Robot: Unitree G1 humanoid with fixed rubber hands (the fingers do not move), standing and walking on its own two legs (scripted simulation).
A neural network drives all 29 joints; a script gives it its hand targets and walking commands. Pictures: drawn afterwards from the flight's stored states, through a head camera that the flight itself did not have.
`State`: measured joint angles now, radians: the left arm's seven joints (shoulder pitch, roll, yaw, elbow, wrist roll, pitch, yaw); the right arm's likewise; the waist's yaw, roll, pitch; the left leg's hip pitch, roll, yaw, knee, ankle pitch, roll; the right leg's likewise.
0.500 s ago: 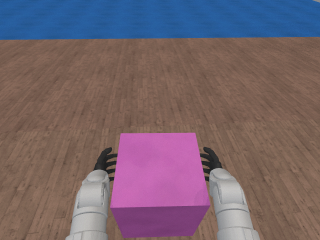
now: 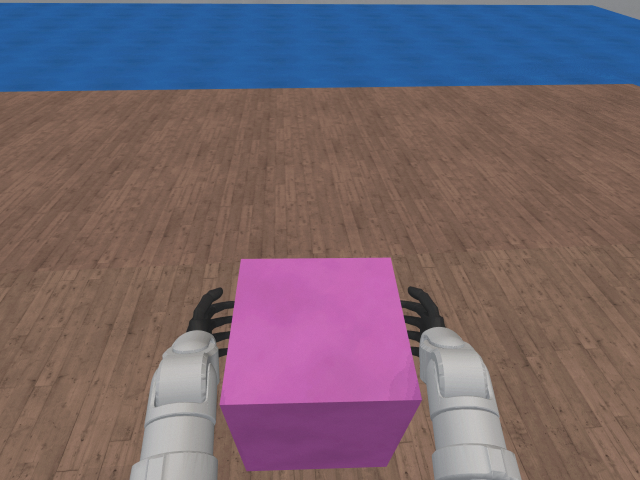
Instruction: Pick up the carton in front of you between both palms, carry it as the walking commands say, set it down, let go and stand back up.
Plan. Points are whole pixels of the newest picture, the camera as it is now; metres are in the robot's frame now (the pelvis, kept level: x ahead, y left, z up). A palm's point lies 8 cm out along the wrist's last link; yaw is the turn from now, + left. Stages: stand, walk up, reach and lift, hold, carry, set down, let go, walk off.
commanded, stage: hold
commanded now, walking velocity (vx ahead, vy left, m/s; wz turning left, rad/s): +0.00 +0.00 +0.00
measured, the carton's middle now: (316, 367) +0.30 +0.00 -0.03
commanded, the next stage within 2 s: carry in 0.80 s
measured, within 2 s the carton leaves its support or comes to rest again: neither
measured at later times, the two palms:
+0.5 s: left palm (202, 340) +0.29 +0.15 +0.05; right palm (431, 336) +0.29 -0.15 +0.05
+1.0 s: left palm (195, 325) +0.31 +0.16 +0.06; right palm (421, 319) +0.31 -0.14 +0.06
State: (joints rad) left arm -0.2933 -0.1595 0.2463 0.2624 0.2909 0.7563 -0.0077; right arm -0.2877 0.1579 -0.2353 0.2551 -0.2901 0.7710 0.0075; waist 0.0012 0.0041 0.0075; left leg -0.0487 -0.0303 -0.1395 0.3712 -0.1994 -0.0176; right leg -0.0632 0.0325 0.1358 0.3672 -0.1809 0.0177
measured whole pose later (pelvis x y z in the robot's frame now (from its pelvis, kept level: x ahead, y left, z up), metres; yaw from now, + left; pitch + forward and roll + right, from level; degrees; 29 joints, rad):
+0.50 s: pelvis +0.01 +0.00 +0.00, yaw +0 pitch -7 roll +0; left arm -0.28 -0.16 0.23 0.25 0.29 0.76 -0.01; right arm -0.27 0.15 -0.22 0.24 -0.29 0.77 0.00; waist 0.00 0.00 0.00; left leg -0.03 -0.03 -0.14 0.35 -0.20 -0.02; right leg -0.05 0.03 0.13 0.35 -0.18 0.01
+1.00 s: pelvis +0.03 +0.01 -0.01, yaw +1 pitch +1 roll +0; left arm -0.21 -0.14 0.14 0.04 0.20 0.86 0.04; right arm -0.20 0.13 -0.16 0.04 -0.19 0.86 -0.03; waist -0.01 -0.01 -0.13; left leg -0.26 0.01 -0.03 0.55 -0.35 -0.01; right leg -0.25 -0.02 0.05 0.52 -0.29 0.02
